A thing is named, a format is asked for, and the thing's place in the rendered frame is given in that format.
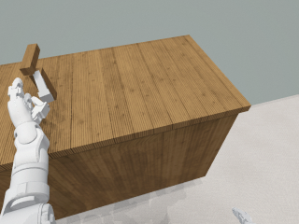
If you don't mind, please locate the tap lever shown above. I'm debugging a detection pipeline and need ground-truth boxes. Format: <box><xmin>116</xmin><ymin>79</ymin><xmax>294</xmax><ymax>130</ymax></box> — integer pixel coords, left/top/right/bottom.
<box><xmin>33</xmin><ymin>70</ymin><xmax>54</xmax><ymax>104</ymax></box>

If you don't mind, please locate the robot left upper arm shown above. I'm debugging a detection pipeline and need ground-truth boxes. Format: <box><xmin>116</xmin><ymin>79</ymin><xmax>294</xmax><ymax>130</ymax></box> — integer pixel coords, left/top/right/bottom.
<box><xmin>0</xmin><ymin>203</ymin><xmax>57</xmax><ymax>224</ymax></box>

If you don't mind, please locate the robot left forearm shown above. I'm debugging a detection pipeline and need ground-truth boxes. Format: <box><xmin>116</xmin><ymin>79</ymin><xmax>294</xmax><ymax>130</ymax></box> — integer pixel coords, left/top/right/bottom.
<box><xmin>0</xmin><ymin>121</ymin><xmax>50</xmax><ymax>220</ymax></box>

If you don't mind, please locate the right robot hand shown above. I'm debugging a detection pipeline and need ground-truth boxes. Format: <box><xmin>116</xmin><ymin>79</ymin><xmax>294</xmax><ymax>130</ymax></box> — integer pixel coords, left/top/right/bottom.
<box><xmin>232</xmin><ymin>207</ymin><xmax>256</xmax><ymax>224</ymax></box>

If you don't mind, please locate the counter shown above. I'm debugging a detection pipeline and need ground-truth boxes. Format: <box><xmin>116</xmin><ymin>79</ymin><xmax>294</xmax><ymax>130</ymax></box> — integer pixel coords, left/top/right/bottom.
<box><xmin>0</xmin><ymin>35</ymin><xmax>251</xmax><ymax>220</ymax></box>

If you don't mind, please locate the left robot hand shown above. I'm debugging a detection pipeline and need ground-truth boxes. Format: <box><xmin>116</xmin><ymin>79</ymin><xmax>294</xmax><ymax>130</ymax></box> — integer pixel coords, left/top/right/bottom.
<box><xmin>7</xmin><ymin>77</ymin><xmax>50</xmax><ymax>128</ymax></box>

